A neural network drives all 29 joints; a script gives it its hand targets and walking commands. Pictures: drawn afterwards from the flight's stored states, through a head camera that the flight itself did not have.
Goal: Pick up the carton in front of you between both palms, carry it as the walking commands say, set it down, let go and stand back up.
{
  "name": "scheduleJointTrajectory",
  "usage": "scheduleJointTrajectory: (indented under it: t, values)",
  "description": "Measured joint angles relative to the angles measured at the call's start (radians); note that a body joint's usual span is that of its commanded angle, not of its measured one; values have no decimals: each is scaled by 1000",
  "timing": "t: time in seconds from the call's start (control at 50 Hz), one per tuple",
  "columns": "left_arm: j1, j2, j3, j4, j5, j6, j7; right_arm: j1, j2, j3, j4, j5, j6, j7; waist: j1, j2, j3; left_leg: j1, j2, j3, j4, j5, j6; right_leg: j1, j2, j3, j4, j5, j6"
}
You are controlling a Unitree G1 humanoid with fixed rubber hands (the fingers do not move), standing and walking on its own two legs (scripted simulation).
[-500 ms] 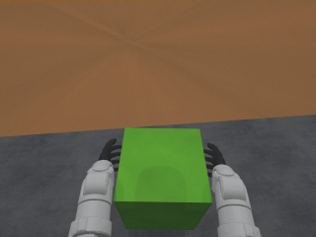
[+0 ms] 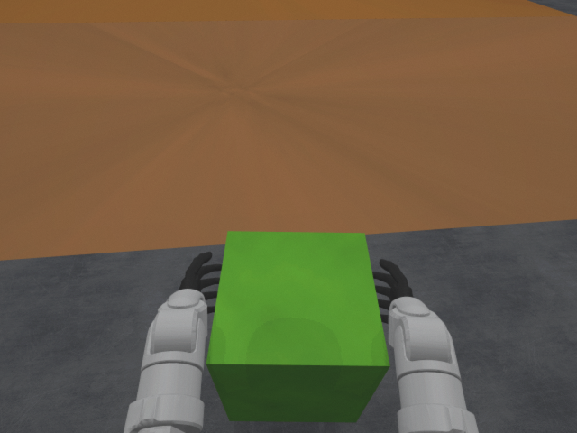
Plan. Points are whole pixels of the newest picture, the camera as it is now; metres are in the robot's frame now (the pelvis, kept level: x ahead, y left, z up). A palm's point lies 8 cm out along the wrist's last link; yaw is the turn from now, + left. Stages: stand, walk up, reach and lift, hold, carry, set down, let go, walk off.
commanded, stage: hold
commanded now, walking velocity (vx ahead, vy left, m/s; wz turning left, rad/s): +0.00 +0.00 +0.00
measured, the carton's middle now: (294, 330) +0.29 +0.00 -0.03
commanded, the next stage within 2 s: carry in 0.92 s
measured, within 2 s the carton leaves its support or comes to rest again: neither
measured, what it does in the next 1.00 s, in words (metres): stands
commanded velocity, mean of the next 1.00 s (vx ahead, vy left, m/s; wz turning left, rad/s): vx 0.06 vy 0.00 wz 0.00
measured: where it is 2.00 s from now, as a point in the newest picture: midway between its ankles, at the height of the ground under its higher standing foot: (276, 394)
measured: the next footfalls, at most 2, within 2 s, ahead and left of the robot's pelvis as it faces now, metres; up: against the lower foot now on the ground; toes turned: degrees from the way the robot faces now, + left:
right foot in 1.32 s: +0.16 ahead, -0.09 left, +0.00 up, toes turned -7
left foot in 1.66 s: +0.43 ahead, +0.16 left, +0.00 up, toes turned +14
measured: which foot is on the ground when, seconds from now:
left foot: down 0.00-1.00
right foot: down 0.00-1.00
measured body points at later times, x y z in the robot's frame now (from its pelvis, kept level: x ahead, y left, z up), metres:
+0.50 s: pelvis +0.00 +0.00 +0.00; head -0.05 +0.00 +0.45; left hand +0.31 +0.15 +0.05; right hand +0.30 -0.15 +0.04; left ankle +0.01 +0.13 -0.75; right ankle +0.02 -0.13 -0.75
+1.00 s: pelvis +0.01 +0.00 +0.00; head -0.04 +0.00 +0.45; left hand +0.31 +0.15 +0.05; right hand +0.31 -0.15 +0.04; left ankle +0.01 +0.13 -0.74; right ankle +0.02 -0.13 -0.74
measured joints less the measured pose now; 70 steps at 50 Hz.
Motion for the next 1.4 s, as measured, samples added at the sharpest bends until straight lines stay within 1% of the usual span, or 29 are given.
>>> scheduleJointTrajectory:
  t: [0.28,0.7,0.9,0.96,1.0,1.04,1.08,1.1,1.12,1.14,1.18,1.22,1.26,1.3,1.32,1.34,1.36,1.4]
  values:
    - [-32,-9,31,19,17,-14,-6,-35,9,-29,20,-15,-12,4,-1,1,7,-16,1,0,15,-1,-2,-14,2,-6,14,-1,-1]
    - [9,2,-10,-17,0,1,-1,7,-2,11,-16,0,0,-1,-1,0,4,9,3,5,-15,2,1,11,-2,-8,-17,2,-2]
    - [11,3,-13,-19,-3,3,1,9,-2,12,-19,1,2,-2,-2,1,4,7,2,6,-13,3,1,8,-3,-8,-13,1,-1]
    - [13,3,-20,-28,-10,7,6,16,-4,12,-30,10,2,-4,-5,-2,-41,-74,5,15,55,-40,0,-67,-7,-28,49,-39,0]
    - [26,6,-39,-52,-22,15,13,33,-8,21,-57,26,9,-9,-8,-2,-74,-131,19,38,112,-133,-2,-110,-18,-57,83,-106,-2]
    - [33,8,-58,-97,-38,32,21,44,-10,27,-106,47,24,-15,-12,-4,-94,-183,33,66,159,-178,1,-144,-29,-80,94,-102,-2]
    - [45,10,-77,-160,-59,56,32,56,-12,38,-167,72,44,-24,-14,-15,-108,-211,39,97,176,-162,5,-172,-46,-91,116,-71,3]
    - [55,12,-87,-196,-68,72,38,63,-14,47,-197,84,58,-29,-13,-22,-115,-212,39,112,170,-142,6,-183,-56,-92,135,-83,6]
    - [68,15,-94,-235,-80,91,42,70,-15,58,-228,96,75,-34,-12,-29,-123,-209,37,127,159,-121,8,-194,-67,-93,157,-114,8]
    - [82,18,-97,-278,-93,113,46,75,-15,71,-259,107,95,-39,-10,-31,-134,-208,36,138,150,-96,8,-211,-77,-99,192,-173,4]
    - [111,24,-96,-361,-118,154,52,83,-16,102,-313,122,131,-50,-2,-22,-150,-204,44,154,142,-100,14,-262,-86,-143,286,-257,3]
    - [135,27,-106,-435,-145,201,64,104,-19,126,-382,135,176,-62,3,0,-159,-184,60,155,105,-112,16,-303,-75,-191,319,-293,-4]
    - [151,28,-122,-500,-170,244,79,131,-22,139,-465,150,225,-73,3,18,-161,-159,77,150,64,-111,10,-321,-58,-237,276,-260,-6]
    - [165,29,-139,-562,-191,283,87,160,-25,146,-549,165,270,-86,-1,29,-159,-139,89,144,59,-129,2,-303,-40,-286,164,-179,-5]
    - [171,29,-148,-592,-199,301,91,174,-26,148,-591,173,291,-91,-5,28,-158,-137,89,140,84,-154,-2,-279,-36,-305,102,-133,-11]
    - [177,29,-163,-614,-205,316,95,191,-27,144,-630,181,310,-96,-12,33,-161,-150,94,142,143,-192,1,-262,-33,-316,79,-47,-28]
    - [186,29,-182,-624,-209,329,99,213,-28,136,-661,191,328,-101,-15,38,-169,-184,103,157,234,-220,7,-258,-34,-329,93,-21,-43]
    - [219,31,-206,-649,-216,365,108,257,-28,133,-704,214,370,-114,-18,20,-182,-274,94,188,429,-285,23,-235,-48,-336,108,-77,-56]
